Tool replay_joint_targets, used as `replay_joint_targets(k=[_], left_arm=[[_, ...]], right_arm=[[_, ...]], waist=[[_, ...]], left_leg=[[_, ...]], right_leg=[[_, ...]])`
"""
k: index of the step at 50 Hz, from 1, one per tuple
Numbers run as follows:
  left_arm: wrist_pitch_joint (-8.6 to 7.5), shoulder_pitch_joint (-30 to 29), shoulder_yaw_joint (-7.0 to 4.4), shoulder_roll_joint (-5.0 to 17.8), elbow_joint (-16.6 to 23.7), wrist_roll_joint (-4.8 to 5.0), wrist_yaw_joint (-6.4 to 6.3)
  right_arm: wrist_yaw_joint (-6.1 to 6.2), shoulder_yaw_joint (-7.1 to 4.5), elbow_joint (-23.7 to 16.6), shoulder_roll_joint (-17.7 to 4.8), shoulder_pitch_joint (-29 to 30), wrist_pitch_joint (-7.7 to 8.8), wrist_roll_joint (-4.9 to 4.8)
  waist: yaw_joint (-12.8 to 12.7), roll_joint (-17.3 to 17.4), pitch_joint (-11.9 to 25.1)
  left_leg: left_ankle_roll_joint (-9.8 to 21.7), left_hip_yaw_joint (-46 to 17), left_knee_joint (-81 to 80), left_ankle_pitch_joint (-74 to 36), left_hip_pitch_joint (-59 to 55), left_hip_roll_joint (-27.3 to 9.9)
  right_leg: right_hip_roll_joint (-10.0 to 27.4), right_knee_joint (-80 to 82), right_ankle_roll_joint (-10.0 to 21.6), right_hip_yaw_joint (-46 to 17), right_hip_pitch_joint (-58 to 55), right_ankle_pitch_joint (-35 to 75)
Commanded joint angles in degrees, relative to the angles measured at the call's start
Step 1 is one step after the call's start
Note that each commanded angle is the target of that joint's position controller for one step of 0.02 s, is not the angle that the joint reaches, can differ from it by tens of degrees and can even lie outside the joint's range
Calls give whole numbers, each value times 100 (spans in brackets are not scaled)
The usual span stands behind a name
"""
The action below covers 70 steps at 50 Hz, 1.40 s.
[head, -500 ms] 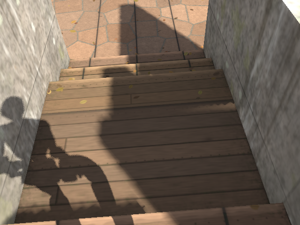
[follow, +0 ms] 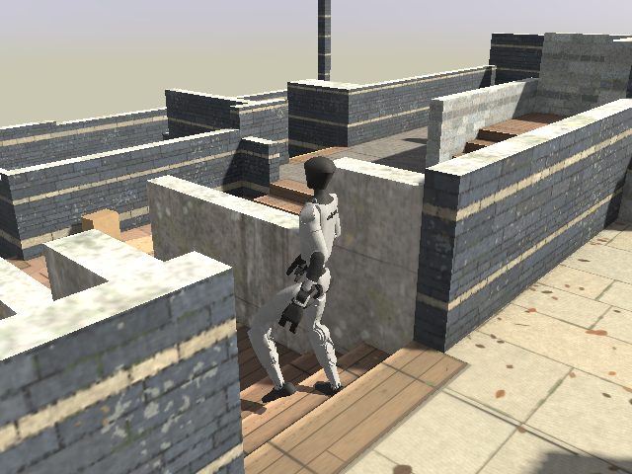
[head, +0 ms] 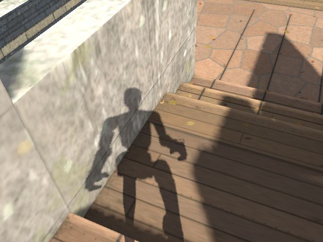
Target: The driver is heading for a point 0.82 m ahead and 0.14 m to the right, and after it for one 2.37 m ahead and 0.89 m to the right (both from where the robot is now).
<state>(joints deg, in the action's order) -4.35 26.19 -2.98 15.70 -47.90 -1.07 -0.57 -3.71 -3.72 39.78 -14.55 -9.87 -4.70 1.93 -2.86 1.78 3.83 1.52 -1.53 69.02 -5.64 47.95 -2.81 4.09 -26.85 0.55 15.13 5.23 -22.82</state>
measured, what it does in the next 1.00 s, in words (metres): goes down, turning right: left foot, then right foot 0.16 m lower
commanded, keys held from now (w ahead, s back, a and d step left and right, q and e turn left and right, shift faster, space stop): w+q+shift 0.04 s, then w+e+shift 0.86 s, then e+shift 0.10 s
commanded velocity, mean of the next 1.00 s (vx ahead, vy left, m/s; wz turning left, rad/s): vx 0.93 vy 0.00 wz -0.47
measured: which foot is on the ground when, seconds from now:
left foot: up 0.00-0.18, down 0.20-0.52, up 0.54-0.96, down 0.98-1.00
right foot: down 0.00-0.24, up 0.26-0.52, down 0.54-0.98, up 1.00-1.00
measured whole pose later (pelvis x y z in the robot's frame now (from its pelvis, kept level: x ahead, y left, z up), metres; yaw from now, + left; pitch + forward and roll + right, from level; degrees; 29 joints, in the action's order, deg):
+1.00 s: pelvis +0.78 +0.05 -0.31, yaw -26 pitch +2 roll +1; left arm -3.6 31.1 -4.3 14.3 -61.4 -1.2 -1.0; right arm 0.4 -3.0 43.2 -13.5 1.9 7.2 1.2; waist -6.4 1.2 1.8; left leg -0.7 -2.9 18.1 -7.5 17.9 0.7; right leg -13.8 -84.6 9.6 -14.2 5.5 -42.1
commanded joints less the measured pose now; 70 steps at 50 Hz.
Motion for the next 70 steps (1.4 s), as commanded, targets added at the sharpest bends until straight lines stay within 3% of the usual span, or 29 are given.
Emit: replay_joint_targets(k=[1,8,11,13,14,16,20,25,27,29,31,32,34,38,43,46,48,49,51,52,53,55,57,61,66,67,68,69,70], left_arm=[[-28,397,-140,502,57,-24,-85],[-104,1110,-189,874,-752,-163,-155],[-112,-439,-193,1158,-649,0,-47],[-180,-307,30,161,-244,63,181],[-250,-1467,-89,589,100,-76,96],[-150,-1235,-156,404,-39,-210,169],[286,327,-162,-184,-428,-206,404],[419,1772,-311,327,-973,-79,200],[451,2624,-483,669,-1223,-104,216],[150,1896,45,179,-1286,125,216],[-119,900,-49,383,-967,193,159],[-173,4,-239,1163,-599,42,45],[-274,57,-298,1169,-613,-85,-53],[-191,1056,-135,213,-1081,68,-57],[-111,767,-180,328,-1110,-30,45],[-90,463,-180,335,-1137,-174,27],[-21,-506,-275,648,-1062,-223,-26],[-3,-655,-225,261,-840,-47,-45],[85,226,-131,179,-558,421,-324],[31,-73,-22,5,194,651,-239],[105,-812,-122,326,318,752,-270],[336,-1302,-306,647,552,577,-210],[332,-1481,-109,53,980,538,-75],[267,-1945,-34,-156,1422,442,211],[371,-1588,-298,734,1471,290,519],[311,-1051,-395,908,1351,225,495],[234,-1263,-401,1110,1321,217,373],[152,-1593,-257,1322,1674,-14,311],[174,-1158,-139,864,1708,-172,212]], right_arm=[[-16,-24,-536,-143,1166,69,-8],[-54,-106,-371,-388,1503,316,193],[182,-238,818,-575,-1475,418,185],[387,-408,1454,-1297,-2754,726,140],[495,-393,1461,-1356,-2563,778,67],[540,-333,1387,-1112,-1085,774,163],[422,-205,1344,-385,1333,1331,-159],[528,-225,1739,-360,1396,1242,-81],[591,-155,1511,-51,2084,889,-6],[509,206,486,558,1307,795,136],[492,137,823,-30,549,844,407],[522,141,735,-24,506,768,414],[533,-90,639,-922,1684,754,258],[302,-35,455,-452,2471,890,-29],[239,106,47,-4,2300,950,-195],[376,-21,211,-249,976,1176,-210],[523,-271,922,-687,-1377,1115,-225],[529,-301,1263,-880,-2047,1051,-67],[369,-161,995,-682,-2057,1064,180],[404,-201,929,-704,-1376,1090,-139],[460,-180,830,-500,-872,1056,-46],[591,9,1059,-31,-319,1086,-241],[644,17,1154,-141,92,1059,-161],[873,-170,1007,-902,136,998,-220],[912,-372,491,-1241,-134,737,-427],[835,-386,425,-1283,-71,725,-448],[697,-322,427,-989,-499,761,-275],[517,-98,317,-530,-1520,882,-83],[309,-142,477,-1032,-1416,933,-284]], waist=[[-301,-567,-1382],[-295,-643,-1502],[1478,-694,-156],[1687,2133,1214],[1849,767,134],[804,-280,-835],[-1120,349,-795],[-1639,358,-433],[-2396,-873,-715],[-182,-2351,-1300],[426,-908,-1079],[719,-1062,-742],[298,-157,-1181],[-524,-249,-1161],[-716,-690,-971],[-102,-206,-666],[1325,-57,130],[1284,204,52],[807,914,1131],[669,1922,1594],[600,1136,1248],[67,-251,-171],[-168,147,-771],[-124,148,-263],[-392,377,313],[-757,4,472],[-529,-1541,282],[168,-2473,1478],[-258,-1340,2318]], left_leg=[[110,274,-910,472,1065,-203],[564,624,-1468,1981,-130,88],[797,668,-2085,1040,-5137,481],[869,-2341,-3880,2872,-8054,-1371],[481,-2152,-4522,2799,-6593,-1452],[382,-1857,-4113,3286,-4684,-1522],[-101,801,-3605,3727,-949,-415],[71,1540,-736,1254,-2078,-213],[343,1243,3707,2784,-1130,361],[622,331,3282,3687,641,392],[164,-13,1566,2635,378,144],[-267,-307,663,2616,73,173],[-751,-928,-382,2462,178,-167],[-400,-653,-2210,-52,-438,26],[-232,-93,-3794,-749,-2207,567],[-240,-174,-5138,-1323,-3633,571],[-251,-519,-5727,-2747,-6163,-20],[-213,-578,-5074,-3350,-7188,-600],[537,-1520,-2612,-6079,-9131,-2450],[1315,-2334,-3348,-3279,-8735,-2674],[1486,-2707,-4449,-879,-7111,-2591],[1057,-1593,-4918,-1834,-4754,-1980],[499,-72,-5260,-2043,-3087,-1101],[-2,809,-5031,-3302,-3083,-890],[-279,957,-3150,-4396,-3781,-954],[-253,968,-1949,-3518,-3398,-768],[-364,1179,42,1880,-2170,103],[-530,265,1686,5055,-729,409],[-375,-608,1963,4686,-710,231]], right_leg=[[1470,1204,332,-751,-453,103],[1736,548,748,-568,-1103,3121],[1407,-2722,499,-391,1283,5782],[-112,-7059,100,-1750,5072,-1244],[-114,-6434,212,-2088,5295,-1012],[105,-5364,341,-2033,4906,-181],[-225,-2319,348,-1026,609,4311],[-187,-909,897,-871,-941,4750],[289,253,1696,-1914,-1542,3403],[-226,-1381,575,-3213,-803,7015],[288,-317,1044,-4881,-148,3975],[646,594,1661,-6440,492,1975],[928,418,2157,-7277,853,1225],[-293,-638,1492,-5243,680,1779],[-818,-1200,1294,-4694,989,1521],[-1304,-2923,1047,-4416,606,2455],[-1541,-5761,908,-3639,1758,2410],[-1804,-7349,792,-3003,3216,-1639],[-991,-8156,484,-2161,5601,-1938],[-440,-8307,107,-2756,5918,-1263],[-230,-7695,-45,-2439,5413,-321],[142,-6719,-142,-2301,4682,161],[320,-4546,-147,-2008,3604,890],[-212,-2216,2,-1222,2217,2408],[-624,-1286,821,-1296,918,1577],[-621,-465,1139,-1501,36,2026],[110,40,1649,-2395,-891,5357],[1999,-857,2971,-4606,-2395,8786],[2161,-562,3040,-4586,-2318,8196]])
Keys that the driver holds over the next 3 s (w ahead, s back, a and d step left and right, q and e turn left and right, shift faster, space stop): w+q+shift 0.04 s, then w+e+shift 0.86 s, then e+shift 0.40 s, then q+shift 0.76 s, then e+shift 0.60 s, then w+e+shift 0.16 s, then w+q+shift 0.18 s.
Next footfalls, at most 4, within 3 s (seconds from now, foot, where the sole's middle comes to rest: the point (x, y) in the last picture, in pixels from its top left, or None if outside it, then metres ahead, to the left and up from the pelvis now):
0.20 left None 0.23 0.19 -0.77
0.54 right None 0.46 0.05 -0.93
0.98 left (162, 202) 0.93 0.13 -1.09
1.36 right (213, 185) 1.05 -0.17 -1.09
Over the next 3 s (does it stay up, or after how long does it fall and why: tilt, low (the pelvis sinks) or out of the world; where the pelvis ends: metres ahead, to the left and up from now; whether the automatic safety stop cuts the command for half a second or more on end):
stays up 1.25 -0.11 -0.31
